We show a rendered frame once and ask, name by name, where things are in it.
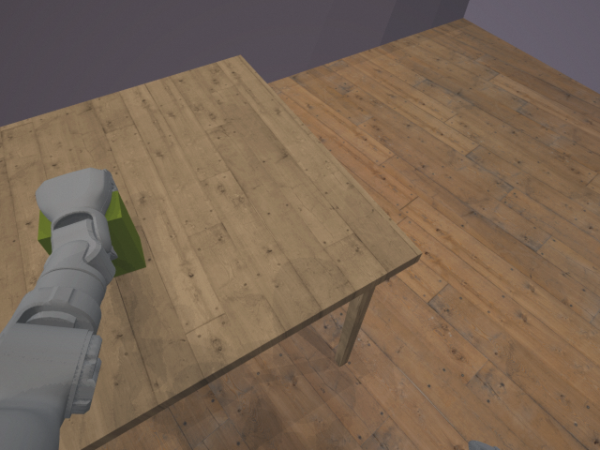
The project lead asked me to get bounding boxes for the table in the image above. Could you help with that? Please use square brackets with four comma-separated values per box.
[0, 54, 423, 450]

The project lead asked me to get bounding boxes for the sponge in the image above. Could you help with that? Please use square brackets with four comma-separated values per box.
[37, 190, 146, 278]

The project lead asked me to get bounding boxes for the robot left forearm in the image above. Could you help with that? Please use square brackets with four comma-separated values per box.
[0, 207, 116, 346]

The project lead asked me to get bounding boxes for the left robot upper arm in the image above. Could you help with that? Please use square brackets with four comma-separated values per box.
[0, 322, 102, 450]

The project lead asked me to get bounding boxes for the robot left hand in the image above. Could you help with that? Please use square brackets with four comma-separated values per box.
[36, 168, 118, 261]

